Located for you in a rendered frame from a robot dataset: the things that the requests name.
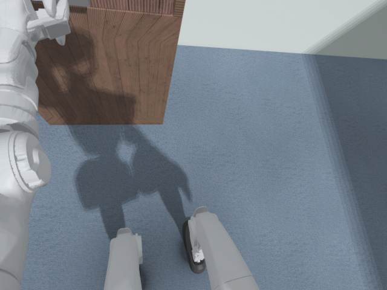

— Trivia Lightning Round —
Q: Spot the right robot thigh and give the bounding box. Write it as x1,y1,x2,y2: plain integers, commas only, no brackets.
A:
188,211,259,290

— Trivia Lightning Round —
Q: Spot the cabinet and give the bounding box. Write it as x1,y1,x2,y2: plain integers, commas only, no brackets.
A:
31,0,186,125

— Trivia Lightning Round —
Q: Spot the left robot shin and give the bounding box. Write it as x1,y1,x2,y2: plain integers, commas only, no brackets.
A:
109,228,133,252

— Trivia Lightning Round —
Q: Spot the drawer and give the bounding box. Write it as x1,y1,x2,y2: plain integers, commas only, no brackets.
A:
90,0,174,15

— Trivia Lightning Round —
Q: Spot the left robot hand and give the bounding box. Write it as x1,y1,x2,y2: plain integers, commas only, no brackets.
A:
0,0,71,47

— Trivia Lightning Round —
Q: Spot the robot left forearm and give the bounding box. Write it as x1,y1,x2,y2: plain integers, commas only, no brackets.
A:
0,28,39,140

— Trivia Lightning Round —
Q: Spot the robot left upper arm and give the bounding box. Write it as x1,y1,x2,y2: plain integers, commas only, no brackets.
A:
0,130,51,290

